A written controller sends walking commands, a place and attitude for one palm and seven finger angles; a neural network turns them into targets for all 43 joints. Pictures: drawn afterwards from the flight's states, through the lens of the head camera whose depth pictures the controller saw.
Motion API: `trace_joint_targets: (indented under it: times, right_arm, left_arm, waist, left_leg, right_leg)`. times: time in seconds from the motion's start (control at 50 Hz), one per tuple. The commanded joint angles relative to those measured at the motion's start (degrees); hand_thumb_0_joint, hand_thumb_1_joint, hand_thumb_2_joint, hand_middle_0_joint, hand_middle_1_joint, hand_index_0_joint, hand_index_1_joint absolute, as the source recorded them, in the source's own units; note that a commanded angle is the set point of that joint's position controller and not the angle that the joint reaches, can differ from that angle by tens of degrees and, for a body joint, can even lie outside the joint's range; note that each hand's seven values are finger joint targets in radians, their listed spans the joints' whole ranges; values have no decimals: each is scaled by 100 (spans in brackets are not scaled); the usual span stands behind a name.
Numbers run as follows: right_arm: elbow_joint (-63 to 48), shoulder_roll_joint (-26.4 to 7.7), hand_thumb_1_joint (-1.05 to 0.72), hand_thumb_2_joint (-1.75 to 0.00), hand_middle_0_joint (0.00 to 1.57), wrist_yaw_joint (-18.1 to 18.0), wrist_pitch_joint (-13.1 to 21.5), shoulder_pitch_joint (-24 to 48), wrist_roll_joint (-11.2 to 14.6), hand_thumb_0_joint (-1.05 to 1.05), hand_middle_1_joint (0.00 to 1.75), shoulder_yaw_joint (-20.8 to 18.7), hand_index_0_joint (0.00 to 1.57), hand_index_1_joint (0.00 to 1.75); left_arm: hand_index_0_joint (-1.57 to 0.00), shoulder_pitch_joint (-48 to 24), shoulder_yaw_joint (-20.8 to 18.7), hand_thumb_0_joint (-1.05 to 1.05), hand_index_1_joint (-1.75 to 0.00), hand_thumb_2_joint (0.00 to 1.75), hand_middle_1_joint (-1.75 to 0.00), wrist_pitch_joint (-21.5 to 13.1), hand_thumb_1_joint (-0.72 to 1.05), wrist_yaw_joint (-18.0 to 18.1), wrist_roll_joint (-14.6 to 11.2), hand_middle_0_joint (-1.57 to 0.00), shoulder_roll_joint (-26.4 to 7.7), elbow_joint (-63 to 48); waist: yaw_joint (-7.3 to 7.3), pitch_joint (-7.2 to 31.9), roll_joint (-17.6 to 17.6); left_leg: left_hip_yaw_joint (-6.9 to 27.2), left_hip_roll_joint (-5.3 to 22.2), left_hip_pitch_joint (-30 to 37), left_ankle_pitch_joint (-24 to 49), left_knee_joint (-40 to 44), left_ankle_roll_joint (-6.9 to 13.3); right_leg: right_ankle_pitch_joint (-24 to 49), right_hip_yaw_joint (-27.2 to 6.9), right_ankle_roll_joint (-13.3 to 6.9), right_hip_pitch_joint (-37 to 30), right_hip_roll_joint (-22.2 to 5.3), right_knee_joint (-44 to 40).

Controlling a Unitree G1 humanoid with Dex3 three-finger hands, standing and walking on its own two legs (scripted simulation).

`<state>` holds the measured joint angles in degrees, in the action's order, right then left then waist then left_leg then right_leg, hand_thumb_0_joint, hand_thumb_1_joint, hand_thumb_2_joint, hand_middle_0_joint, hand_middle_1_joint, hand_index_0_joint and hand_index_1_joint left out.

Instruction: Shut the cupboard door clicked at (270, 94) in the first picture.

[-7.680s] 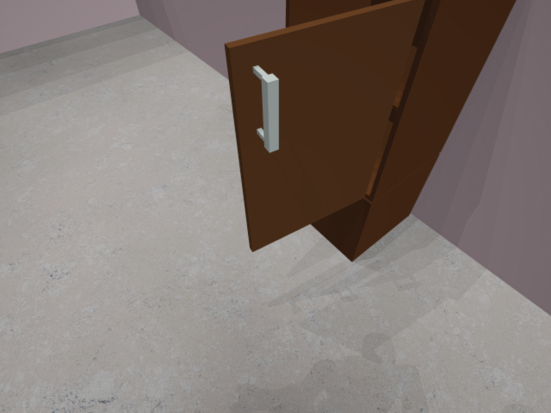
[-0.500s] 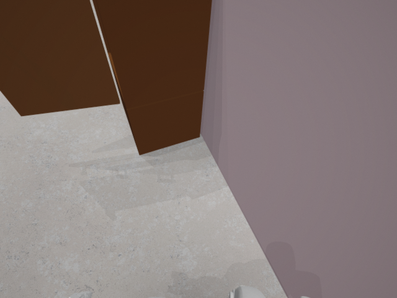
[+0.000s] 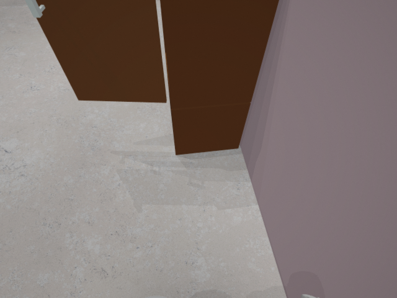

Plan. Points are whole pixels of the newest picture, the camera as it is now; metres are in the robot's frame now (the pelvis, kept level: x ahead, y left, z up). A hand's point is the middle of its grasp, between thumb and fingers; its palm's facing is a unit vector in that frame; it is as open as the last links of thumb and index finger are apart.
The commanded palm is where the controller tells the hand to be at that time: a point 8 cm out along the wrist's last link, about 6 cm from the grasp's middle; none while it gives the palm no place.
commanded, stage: take the last steps up to it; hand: left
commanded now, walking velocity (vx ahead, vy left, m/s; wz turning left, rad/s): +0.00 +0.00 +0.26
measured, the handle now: out of the picture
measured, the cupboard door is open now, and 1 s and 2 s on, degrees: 81 81 81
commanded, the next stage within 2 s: come to a stop and stand still in 1.30 s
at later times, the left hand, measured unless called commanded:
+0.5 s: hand out of the picture +0.05 +0.18 -0.14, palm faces +0.21 -0.95 -0.22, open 7.3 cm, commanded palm none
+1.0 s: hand (77, 222) +0.29 +0.32 -0.14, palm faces +0.25 -0.94 -0.23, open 7.4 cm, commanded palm none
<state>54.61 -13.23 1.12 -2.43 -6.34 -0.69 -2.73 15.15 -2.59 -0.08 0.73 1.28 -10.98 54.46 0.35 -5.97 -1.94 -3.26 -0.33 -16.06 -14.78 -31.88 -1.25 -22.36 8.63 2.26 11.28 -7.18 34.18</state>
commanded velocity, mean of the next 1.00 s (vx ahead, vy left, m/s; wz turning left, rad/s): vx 0.29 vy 0.15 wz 0.13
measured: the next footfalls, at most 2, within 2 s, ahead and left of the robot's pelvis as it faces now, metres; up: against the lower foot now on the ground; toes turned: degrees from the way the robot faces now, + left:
right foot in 0.32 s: +0.07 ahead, -0.13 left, +0.00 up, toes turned +0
left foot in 0.70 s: +0.24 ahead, +0.22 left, +0.00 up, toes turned +19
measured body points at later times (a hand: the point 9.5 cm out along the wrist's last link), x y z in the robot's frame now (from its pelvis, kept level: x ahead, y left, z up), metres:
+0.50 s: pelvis +0.08 +0.00 +0.02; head +0.10 -0.02 +0.47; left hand +0.04 +0.23 -0.13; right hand +0.16 -0.24 -0.14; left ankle +0.06 +0.16 -0.65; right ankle +0.03 -0.13 -0.73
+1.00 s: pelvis +0.24 +0.12 +0.01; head +0.27 +0.10 +0.45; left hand +0.27 +0.37 -0.12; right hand +0.31 -0.10 -0.16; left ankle +0.20 +0.20 -0.73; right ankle +0.32 +0.04 -0.71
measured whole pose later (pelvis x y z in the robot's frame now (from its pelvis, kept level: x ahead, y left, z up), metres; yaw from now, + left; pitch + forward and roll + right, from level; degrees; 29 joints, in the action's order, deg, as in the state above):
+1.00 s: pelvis +0.24 +0.12 +0.01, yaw +12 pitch +0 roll +3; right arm 59.8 -11.6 0.1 1.2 -15.9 -2.0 -2.4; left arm 10.4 -3.6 -1.4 -0.9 1.9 -9.2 55.5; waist 0.6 -2.3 0.9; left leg -8.1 -2.9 -9.4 -15.6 -25.1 3.4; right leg -19.4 7.4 0.2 25.9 -6.7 45.0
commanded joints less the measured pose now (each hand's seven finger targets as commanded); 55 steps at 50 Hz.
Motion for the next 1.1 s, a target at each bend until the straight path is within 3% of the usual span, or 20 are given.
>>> trace_joint_targets:
  times: [0.0, 0.14, 0.24, 0.26, 0.28, 0.3, 0.34, 0.38, 0.44, 0.56, 0.64, 0.66, 0.68, 0.7, 0.78, 0.98, 1.0, 1.02, 1.04, 1.08]
  right_arm:
    - [-87, -1247, -90, -90, 20, -205, 161, -946, -59, 0, 30, -283, 20, 30]
    - [-106, -948, -90, -90, 20, -251, 255, -655, -120, 0, 30, -166, 20, 30]
    - [-159, -870, -90, -90, 20, -180, 226, -319, -72, 0, 30, -172, 20, 30]
    - [-206, -644, -90, -90, 20, -154, 232, -225, -27, 0, 30, -155, 20, 30]
    - [-373, -218, -90, -90, 20, -111, 250, -187, 39, 0, 30, -93, 20, 30]
    - [-570, -510, -90, -90, 20, -45, 223, 217, -63, 0, 30, -130, 20, 30]
    - [-478, -478, -90, -90, 20, 29, 194, 198, -112, 0, 30, -187, 20, 30]
    - [-266, -376, -90, -90, 20, 79, 138, -17, -118, 0, 30, -177, 20, 30]
    - [-154, -144, -90, -90, 20, 150, 171, -52, -68, 0, 30, -106, 20, 30]
    - [-283, 97, -90, -90, 20, 219, 288, 449, -19, 0, 30, 17, 20, 30]
    - [85, -242, -90, -90, 20, 113, 412, -851, -73, 0, 30, -61, 20, 30]
    - [323, -715, -90, -90, 20, 27, 446, -1670, -112, 0, 30, -178, 20, 30]
    - [421, -1334, -90, -90, 20, -66, 487, -2304, -164, 0, 30, -360, 20, 30]
    - [473, -1457, -90, -90, 20, -173, 407, -2533, -99, 0, 30, -374, 20, 30]
    - [130, -582, -90, -90, 20, -228, 463, -1038, -114, 0, 30, -140, 20, 30]
    - [223, -514, -90, -90, 20, -105, 433, -848, -111, 0, 30, -99, 20, 30]
    - [215, -359, -90, -90, 20, -74, 435, -805, -68, 0, 30, -66, 20, 30]
    - [125, -54, -90, -90, 20, -30, 447, -960, -14, 0, 30, -29, 20, 30]
    - [0, -283, -90, -90, 20, -16, 397, -891, -95, 0, 30, -76, 20, 30]
    - [78, -312, -90, -90, 20, -3, 381, -591, -129, 0, 30, -129, 20, 30]
  left_arm:
    - [-20, -183, -101, 0, -30, 90, -30, 68, 90, 94, -125, -20, -596, -496]
    - [-20, -486, -155, 0, -30, 90, -30, 94, 90, -130, 4, -20, -497, -283]
    - [-20, 378, -198, 0, -30, 90, -30, -58, 90, -182, 14, -20, -471, -10]
    - [-20, 821, -275, 0, -30, 90, -30, -119, 90, -145, 50, -20, -678, 120]
    - [-20, 1189, -408, 0, -30, 90, -30, -179, 90, -62, 118, -20, -1253, 209]
    - [-20, 1256, -424, 0, -30, 90, -30, -175, 90, 3, 48, -20, -1479, 135]
    - [-20, 558, -366, 0, -30, 90, -30, -245, 90, 19, 25, -20, -1157, -16]
    - [-20, 204, -225, 0, -30, 90, -30, -356, 90, 23, 5, -20, -733, 13]
    - [-20, 555, -229, 0, -30, 90, -30, -464, 90, 7, 1, -20, -732, 208]
    - [-20, 1109, -250, 0, -30, 90, -30, -432, 90, 0, 44, -20, -936, 657]
    - [-20, 696, -294, 0, -30, 90, -30, -367, 90, -19, 27, -20, -998, 634]
    - [-20, 792, -231, 0, -30, 90, -30, -349, 90, -69, -5, -20, -771, 554]
    - [-20, 888, -172, 0, -30, 90, -30, -317, 90, -121, -85, -20, -393, 370]
    - [-20, 382, -112, 0, -30, 90, -30, -265, 90, -73, -56, -20, -314, 142]
    - [-20, -8, -147, 0, -30, 90, -30, -138, 90, -95, 35, -20, -197, 162]
    - [-20, 650, -210, 0, -30, 90, -30, -146, 90, -132, 55, -20, -238, 225]
    - [-20, 1098, -277, 0, -30, 90, -30, -204, 90, -95, 84, -20, -516, 322]
    - [-20, 1525, -374, 0, -30, 90, -30, -289, 90, -50, 118, -20, -1090, 393]
    - [-20, 1444, -411, 0, -30, 90, -30, -267, 90, -5, 28, -20, -1325, 314]
    - [-20, 626, -320, 0, -30, 90, -30, -328, 90, 43, 13, -20, -875, 110]
  waist:
    - [-395, 1470, 1601]
    - [-184, 526, 1108]
    - [262, 461, 736]
    - [505, 434, -43]
    - [683, 312, -1837]
    - [745, 18, -1631]
    - [299, -271, -692]
    - [33, -391, -992]
    - [96, 43, -745]
    - [360, 200, -948]
    - [-361, 610, -724]
    - [-682, 1225, 245]
    - [-832, 1784, 1935]
    - [-878, 1836, 1727]
    - [-193, 166, 1150]
    - [461, 334, -35]
    - [693, 410, -586]
    - [814, 429, -2003]
    - [670, 319, -1781]
    - [308, -271, -772]
  left_leg:
    - [2188, 2266, 1727, 4631, 827, 1462]
    - [1815, 1378, 711, 211, 1529, 1245]
    - [1430, 792, -519, -1288, 999, 891]
    - [1001, 299, -1339, -1534, 79, 631]
    - [193, -340, -2596, -1884, -1594, 232]
    - [589, -63, -2784, -1935, -2870, 160]
    - [843, 321, -2691, -837, -3592, 117]
    - [756, 535, -2461, -91, -3581, -23]
    - [240, 466, -2242, 155, -2696, -168]
    - [-349, 236, -1595, 120, -823, -74]
    - [-761, -180, 741, 218, 380, 189]
    - [-305, 312, 2074, 285, 328, 388]
    - [2132, 1853, 3045, 439, 788, 1074]
    - [2544, 2166, 2915, 346, 1347, 1388]
    - [1676, 1795, 114, -996, 2064, 1224]
    - [482, 1003, -816, -1113, 1324, 986]
    - [95, 491, -1282, -1180, 356, 704]
    - [-381, -189, -2197, -1568, -1483, 353]
    - [114, -59, -2425, -1825, -2921, 249]
    - [596, 367, -2581, -642, -3476, 173]
  right_leg:
    - [-1631, -608, 173, 1295, 77, 2298]
    - [-753, -537, -4, 1523, 253, 2023]
    - [56, -102, -33, -451, 595, -280]
    - [-175, -625, -109, -1315, 210, -1142]
    - [-1413, -2815, -627, -1889, -1478, -2258]
    - [-2061, -4107, -1116, -1118, -2405, -2969]
    - [-1902, -3453, -1118, -335, -2020, -2920]
    - [-403, -2080, -766, -22, -1554, -2744]
    - [1739, -929, -630, -762, -1210, -2416]
    - [3227, -355, -595, -1253, -1242, -1864]
    - [3862, 161, -357, -405, -1038, -287]
    - [2951, 362, -212, 366, -770, 1023]
    - [-814, 478, 43, 1856, 196, 2805]
    - [-1368, -291, -154, 2319, 206, 3846]
    - [-219, -696, -293, 2280, -326, 3992]
    - [730, -111, -223, -561, 232, 6]
    - [235, -625, -330, -1251, -22, -742]
    - [-804, -2873, -823, -1788, -1544, -2014]
    - [-1853, -4332, -1325, -1213, -2380, -2918]
    - [-1510, -3656, -1230, -265, -1963, -2912]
